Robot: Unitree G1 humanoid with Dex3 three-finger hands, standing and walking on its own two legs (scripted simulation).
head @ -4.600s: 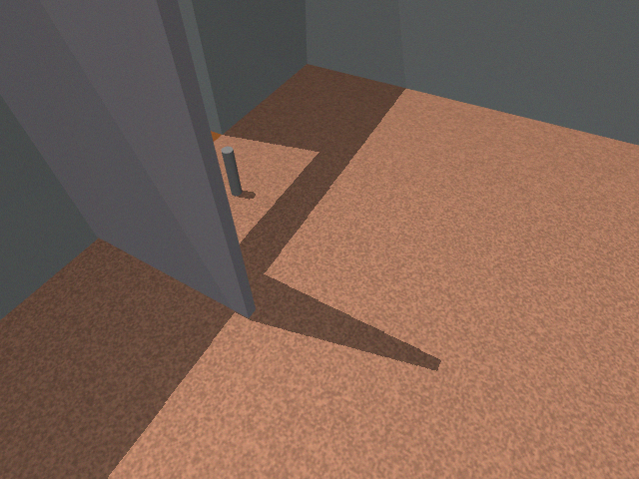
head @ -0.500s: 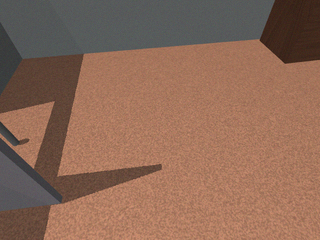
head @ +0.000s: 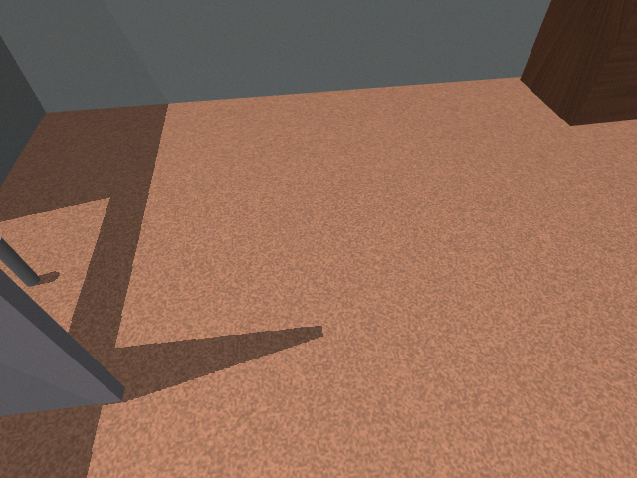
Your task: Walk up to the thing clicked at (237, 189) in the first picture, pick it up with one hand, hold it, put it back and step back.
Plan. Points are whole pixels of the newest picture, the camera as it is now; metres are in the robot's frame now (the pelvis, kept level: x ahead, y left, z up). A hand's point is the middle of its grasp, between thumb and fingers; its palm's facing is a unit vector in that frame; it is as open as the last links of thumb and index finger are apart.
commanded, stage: stand
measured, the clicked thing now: (14, 262) +0.95 +1.15 -0.66
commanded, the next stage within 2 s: walk up in 0.92 s
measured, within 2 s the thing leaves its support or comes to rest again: neither
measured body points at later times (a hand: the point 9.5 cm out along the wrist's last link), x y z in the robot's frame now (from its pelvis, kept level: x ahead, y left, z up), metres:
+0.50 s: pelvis +0.01 +0.00 +0.00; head +0.01 +0.01 +0.45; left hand +0.08 +0.31 -0.13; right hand +0.08 -0.30 -0.13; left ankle +0.01 +0.13 -0.75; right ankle +0.01 -0.14 -0.75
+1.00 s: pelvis +0.01 +0.00 +0.00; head +0.02 +0.00 +0.45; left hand +0.08 +0.31 -0.13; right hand +0.08 -0.31 -0.13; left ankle +0.00 +0.13 -0.74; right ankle +0.00 -0.14 -0.73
